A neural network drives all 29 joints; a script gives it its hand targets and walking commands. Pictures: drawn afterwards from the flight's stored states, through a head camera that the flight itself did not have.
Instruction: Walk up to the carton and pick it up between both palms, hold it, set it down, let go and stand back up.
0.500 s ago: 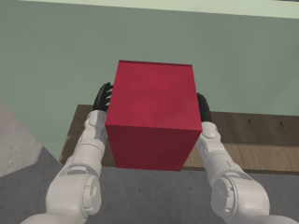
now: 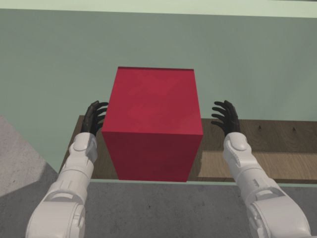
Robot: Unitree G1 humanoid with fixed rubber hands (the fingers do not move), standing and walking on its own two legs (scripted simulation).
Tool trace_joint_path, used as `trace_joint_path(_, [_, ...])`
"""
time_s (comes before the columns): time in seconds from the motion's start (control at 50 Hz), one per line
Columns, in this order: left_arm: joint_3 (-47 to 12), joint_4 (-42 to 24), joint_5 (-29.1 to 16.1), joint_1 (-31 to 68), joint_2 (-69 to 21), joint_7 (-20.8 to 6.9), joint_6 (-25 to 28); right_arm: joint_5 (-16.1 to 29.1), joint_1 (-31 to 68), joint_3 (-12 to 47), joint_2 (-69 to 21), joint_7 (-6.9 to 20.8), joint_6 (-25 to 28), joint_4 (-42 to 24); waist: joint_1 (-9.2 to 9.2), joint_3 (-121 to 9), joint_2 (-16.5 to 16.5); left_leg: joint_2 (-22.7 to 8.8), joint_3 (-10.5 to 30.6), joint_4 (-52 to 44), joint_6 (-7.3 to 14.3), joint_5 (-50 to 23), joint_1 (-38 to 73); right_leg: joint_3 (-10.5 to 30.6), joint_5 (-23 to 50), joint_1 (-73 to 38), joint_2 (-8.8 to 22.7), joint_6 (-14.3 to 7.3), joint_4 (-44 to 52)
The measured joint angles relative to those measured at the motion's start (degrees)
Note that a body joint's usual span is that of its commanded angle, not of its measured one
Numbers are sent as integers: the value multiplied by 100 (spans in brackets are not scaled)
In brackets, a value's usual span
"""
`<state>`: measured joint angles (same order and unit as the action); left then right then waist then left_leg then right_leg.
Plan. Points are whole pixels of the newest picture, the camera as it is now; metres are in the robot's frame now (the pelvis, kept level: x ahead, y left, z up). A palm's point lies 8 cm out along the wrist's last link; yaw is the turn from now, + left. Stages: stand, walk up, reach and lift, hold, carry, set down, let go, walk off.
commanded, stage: set down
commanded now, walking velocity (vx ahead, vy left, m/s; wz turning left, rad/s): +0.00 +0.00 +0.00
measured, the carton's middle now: (154, 127) +0.40 +0.03 +0.04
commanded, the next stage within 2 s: none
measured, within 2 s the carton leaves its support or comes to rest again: neither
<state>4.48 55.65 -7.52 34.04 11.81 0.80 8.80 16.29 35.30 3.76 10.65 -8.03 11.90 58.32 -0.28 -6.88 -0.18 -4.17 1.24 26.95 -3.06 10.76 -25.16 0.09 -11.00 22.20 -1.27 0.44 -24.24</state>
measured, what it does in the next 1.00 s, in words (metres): stands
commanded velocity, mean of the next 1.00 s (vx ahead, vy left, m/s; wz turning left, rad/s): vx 0.00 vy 0.00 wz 0.00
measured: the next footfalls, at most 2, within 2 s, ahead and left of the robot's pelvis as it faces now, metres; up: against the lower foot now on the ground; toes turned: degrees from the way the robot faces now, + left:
none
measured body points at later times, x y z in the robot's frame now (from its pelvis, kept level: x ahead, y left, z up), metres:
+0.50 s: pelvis -0.03 +0.00 +0.00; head -0.04 +0.02 +0.45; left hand +0.33 +0.20 +0.06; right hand +0.32 -0.18 +0.06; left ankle +0.02 +0.15 -0.74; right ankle +0.00 -0.12 -0.74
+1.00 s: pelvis -0.01 +0.00 +0.01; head -0.04 +0.02 +0.45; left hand +0.24 +0.21 +0.04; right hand +0.23 -0.18 +0.04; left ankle +0.02 +0.15 -0.74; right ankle +0.00 -0.12 -0.74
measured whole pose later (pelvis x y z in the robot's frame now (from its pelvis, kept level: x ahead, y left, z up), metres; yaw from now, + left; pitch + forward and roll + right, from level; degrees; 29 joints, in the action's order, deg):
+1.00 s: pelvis -0.01 +0.00 +0.01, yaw +0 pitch -6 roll +0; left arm -1.5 3.7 -12.6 -7.0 13.8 3.1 -12.8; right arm 10.9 -9.4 0.2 5.6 -7.1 -4.5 6.7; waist 1.2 1.4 2.3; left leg -2.8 0.1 22.4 -2.3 9.8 -7.2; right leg 1.0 -11.3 5.7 0.1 0.5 -22.5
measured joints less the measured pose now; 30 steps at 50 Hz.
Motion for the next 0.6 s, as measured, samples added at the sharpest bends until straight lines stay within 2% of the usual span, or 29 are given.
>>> trace_joint_path(0.12, [-217, -222, -377, -343, 157, -69, -109, -58, -773, -58, -202, -60, -318, -830, -64, 59, 73, 21, 27, -36, -11, -62, 148, -29, -21, -95, 18, -31, -102])
trace_joint_path(0.18, [-271, -557, -462, -531, 181, -71, -237, -142, -1029, -91, -305, -96, -437, -1339, -93, 143, 84, 26, 18, -37, -13, -86, 247, -19, -14, -173, 23, -33, -137])
trace_joint_path(0.26, [-328, -513, -551, -431, 170, -72, -398, -352, -962, -251, -389, -107, -730, -1491, -120, 240, 110, 61, 15, -19, 1, -116, 358, -15, -24, -252, 56, -26, -229])
trace_joint_path(0.32, [-335, -946, -546, -581, 129, -23, -557, -424, -1017, -353, -424, -125, -843, -1698, -115, 317, 135, 76, 5, -53, 11, -147, 500, -5, -9, -381, 71, -22, -220])
trace_joint_path(0.4, [-285, -983, -417, -582, 83, 11, -774, -471, -1048, -453, -435, -131, -1044, -1698, -61, 382, 171, 86, -32, -90, 29, -155, 699, 30, 2, -559, 83, -10, -204])
trace_joint_path(0.52, [-283, -1879, -324, -1283, -19, 67, -1128, -419, -1600, -411, -441, -79, -1116, -2112, -14, 482, 149, 98, -40, -138, 46, -132, 1012, 34, 15, -908, 96, 5, -82])
trace_joint_path(0.6, [-300, -2610, -268, -1952, -77, 55, -1398, -483, -2207, -482, -505, -73, -1171, -2656, 13, 599, 145, 108, -39, -209, 63, -119, 1265, 29, 23, -1184, 107, 18, 30])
